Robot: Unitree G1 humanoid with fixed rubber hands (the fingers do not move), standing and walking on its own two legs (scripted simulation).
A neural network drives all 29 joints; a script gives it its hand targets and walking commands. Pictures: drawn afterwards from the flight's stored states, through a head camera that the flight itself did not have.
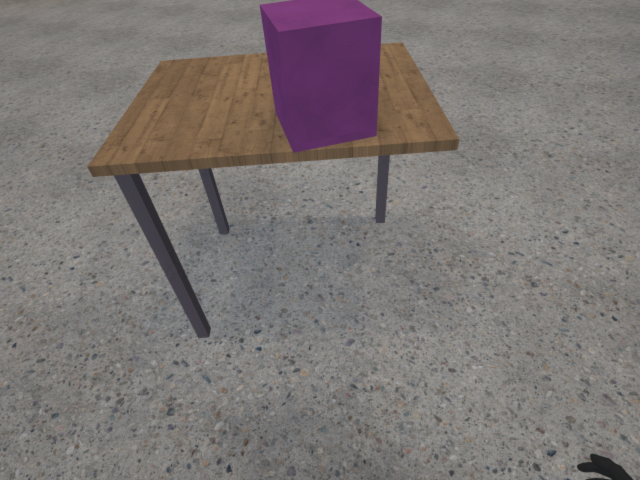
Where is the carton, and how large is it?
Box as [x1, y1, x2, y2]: [260, 0, 381, 152]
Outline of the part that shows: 261,4 260,10 275,110 293,152 376,135 381,16 357,0 290,0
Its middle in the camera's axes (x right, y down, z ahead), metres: -0.01 -0.38 +0.88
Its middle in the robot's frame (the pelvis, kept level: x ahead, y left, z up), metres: +0.94 -0.01 +0.14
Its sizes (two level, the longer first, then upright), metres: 0.210 0.200 0.250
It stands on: a table, 0.78 m high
